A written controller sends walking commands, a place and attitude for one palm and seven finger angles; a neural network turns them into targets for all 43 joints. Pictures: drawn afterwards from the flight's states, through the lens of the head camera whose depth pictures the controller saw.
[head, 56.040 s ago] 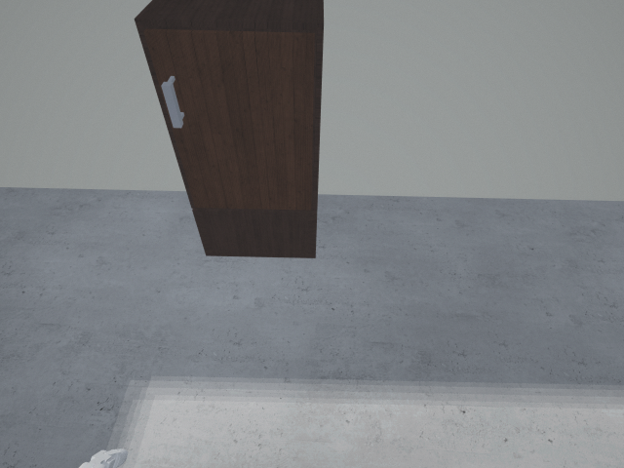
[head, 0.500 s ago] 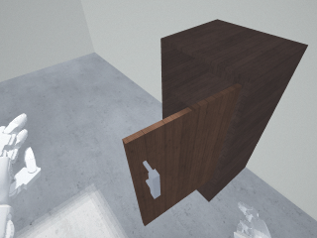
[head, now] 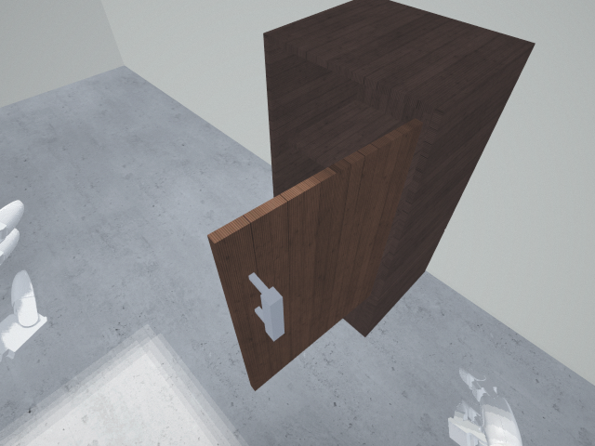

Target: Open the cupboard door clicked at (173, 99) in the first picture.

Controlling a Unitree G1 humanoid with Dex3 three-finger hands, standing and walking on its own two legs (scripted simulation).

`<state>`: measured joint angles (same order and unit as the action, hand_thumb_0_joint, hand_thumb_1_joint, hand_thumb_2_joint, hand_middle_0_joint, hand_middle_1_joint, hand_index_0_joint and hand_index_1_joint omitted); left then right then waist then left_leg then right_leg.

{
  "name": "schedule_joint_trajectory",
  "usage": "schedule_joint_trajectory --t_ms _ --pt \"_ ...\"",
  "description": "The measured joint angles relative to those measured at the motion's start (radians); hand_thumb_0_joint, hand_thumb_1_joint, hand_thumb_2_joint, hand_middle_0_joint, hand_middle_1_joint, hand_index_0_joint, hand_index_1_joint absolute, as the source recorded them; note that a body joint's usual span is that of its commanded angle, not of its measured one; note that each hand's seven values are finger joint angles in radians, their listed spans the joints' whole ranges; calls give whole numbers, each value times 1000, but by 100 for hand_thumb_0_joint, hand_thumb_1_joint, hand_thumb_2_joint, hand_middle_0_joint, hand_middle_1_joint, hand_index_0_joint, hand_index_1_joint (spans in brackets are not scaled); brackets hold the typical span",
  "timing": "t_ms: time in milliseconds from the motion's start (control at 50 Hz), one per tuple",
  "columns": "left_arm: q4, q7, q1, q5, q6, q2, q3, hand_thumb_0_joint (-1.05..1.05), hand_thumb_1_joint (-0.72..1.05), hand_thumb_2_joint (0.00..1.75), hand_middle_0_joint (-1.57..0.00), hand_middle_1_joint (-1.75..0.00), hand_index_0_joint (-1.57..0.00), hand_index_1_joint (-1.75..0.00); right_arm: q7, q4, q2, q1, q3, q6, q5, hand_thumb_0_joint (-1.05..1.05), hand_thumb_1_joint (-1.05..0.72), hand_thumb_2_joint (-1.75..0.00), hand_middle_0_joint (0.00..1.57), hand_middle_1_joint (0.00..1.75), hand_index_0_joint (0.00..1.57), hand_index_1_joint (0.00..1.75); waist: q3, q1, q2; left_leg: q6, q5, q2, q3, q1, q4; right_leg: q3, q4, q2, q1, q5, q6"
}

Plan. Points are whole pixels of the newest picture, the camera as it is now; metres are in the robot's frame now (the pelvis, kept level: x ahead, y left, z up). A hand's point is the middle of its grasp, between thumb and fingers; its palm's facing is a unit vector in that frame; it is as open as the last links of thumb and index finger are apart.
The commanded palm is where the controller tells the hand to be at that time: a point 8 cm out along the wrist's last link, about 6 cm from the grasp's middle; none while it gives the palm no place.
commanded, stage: step back with the hand held close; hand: left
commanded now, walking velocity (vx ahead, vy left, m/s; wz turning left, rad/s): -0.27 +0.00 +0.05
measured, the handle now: (265, 306) +0.33 +0.07 -0.04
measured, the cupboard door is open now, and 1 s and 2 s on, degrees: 85 85 85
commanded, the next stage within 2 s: stop stepping back and stand still in 0.88 s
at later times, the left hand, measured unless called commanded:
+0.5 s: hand out of the picture +0.10 +0.29 +0.16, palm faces +0.52 -0.70 -0.49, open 7.4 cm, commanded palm +0.03 +0.32 +0.18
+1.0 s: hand out of the picture +0.01 +0.29 +0.16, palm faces +0.49 -0.78 -0.39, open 7.4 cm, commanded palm -0.05 +0.31 +0.18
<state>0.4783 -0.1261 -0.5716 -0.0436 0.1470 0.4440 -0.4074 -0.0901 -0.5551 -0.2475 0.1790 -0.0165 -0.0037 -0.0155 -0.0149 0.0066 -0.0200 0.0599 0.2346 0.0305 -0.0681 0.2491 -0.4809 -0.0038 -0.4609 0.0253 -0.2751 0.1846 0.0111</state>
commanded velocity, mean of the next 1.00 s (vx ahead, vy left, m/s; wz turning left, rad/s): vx -0.34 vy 0.00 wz -0.03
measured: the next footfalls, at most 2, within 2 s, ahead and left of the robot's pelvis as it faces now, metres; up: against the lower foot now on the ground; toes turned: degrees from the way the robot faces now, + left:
right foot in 1.04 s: -0.35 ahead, -0.13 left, -0.01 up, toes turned +0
right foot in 1.26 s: -0.30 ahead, -0.07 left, +0.00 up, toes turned -1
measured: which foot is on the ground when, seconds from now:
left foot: down 0.00-1.00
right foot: down 0.00-0.70, up 0.72-1.00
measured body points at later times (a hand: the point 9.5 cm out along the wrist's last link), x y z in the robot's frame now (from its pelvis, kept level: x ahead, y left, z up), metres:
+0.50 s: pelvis -0.08 +0.01 -0.02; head -0.06 +0.02 +0.43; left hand +0.06 +0.33 +0.19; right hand +0.11 -0.21 -0.10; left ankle +0.01 +0.08 -0.74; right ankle -0.04 -0.12 -0.74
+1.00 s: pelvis -0.19 +0.01 -0.02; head -0.16 +0.05 +0.43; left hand -0.02 +0.33 +0.18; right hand +0.03 -0.19 -0.08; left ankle +0.01 +0.09 -0.74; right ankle -0.39 -0.11 -0.71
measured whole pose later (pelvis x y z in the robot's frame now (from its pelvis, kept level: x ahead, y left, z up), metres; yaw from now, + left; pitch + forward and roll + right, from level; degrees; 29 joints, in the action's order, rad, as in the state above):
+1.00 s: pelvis -0.19 +0.01 -0.02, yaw +0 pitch +6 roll -4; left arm 0.57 -0.16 -0.49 -0.07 0.22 0.43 -0.45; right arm -0.03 -0.64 -0.16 0.11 0.01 0.15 0.02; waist 0.05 -0.06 0.01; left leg 0.03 -0.15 -0.06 -0.13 0.59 -0.28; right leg 0.02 -0.57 0.08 -0.07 0.56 0.06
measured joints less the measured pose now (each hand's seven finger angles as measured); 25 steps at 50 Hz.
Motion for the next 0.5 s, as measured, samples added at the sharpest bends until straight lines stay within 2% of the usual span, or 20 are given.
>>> schedule_joint_trajectory --t_ms 240,320,360,440,500 --pt "-9 -21 30 42 37 -45 -1 2 88 90 -21 -31 -21 -31 -1 7 9 34 19 39 7 1 -90 -90 20 30 20 30 -4 -14 5 27 11 5 10 107 -111 10 -56 -6 -75 -31 -19" --pt "5 -24 59 57 49 -40 -9 2 88 90 -21 -31 -21 -31 -4 0 18 56 22 60 14 1 -90 -90 20 30 20 30 -21 -1 16 36 -10 14 23 134 -132 -22 -122 12 -89 -3 -29" --pt "17 -23 75 63 57 -36 -16 2 88 90 -21 -31 -21 -31 -2 -8 23 69 21 70 18 1 -90 -90 20 30 20 30 -20 2 16 35 -33 15 29 151 -142 -39 -172 22 -76 50 -30" --pt "35 -24 59 56 84 -28 -61 2 88 90 -21 -31 -21 -31 9 -26 37 56 23 82 23 1 -90 -90 20 30 20 30 -11 -15 16 31 -40 6 23 191 -155 -76 -187 41 -48 129 -23" --pt "33 -24 57 42 92 -35 -66 2 89 90 -21 -31 -21 -31 19 -39 42 19 22 93 25 1 -90 -90 20 30 20 30 -36 -23 5 24 -64 -11 22 207 -148 -80 -167 57 -60 100 -20"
